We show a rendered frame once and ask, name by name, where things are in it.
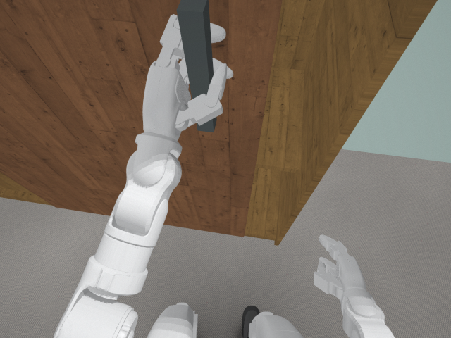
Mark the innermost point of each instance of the handle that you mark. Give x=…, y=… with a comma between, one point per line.
x=194, y=22

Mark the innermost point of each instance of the robot right hand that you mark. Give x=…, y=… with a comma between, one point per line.
x=335, y=279

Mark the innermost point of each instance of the robot left upper arm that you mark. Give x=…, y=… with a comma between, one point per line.
x=98, y=317

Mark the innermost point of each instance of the right robot shin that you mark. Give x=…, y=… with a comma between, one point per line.
x=262, y=313

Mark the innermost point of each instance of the robot right forearm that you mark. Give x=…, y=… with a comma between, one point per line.
x=362, y=318

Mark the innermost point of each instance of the robot left forearm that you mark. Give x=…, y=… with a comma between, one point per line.
x=119, y=266

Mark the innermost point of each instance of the robot left hand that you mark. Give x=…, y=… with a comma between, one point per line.
x=167, y=87

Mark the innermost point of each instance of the wardrobe door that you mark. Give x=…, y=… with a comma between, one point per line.
x=8, y=183
x=72, y=81

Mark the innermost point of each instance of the robot right thigh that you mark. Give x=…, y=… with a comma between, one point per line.
x=272, y=326

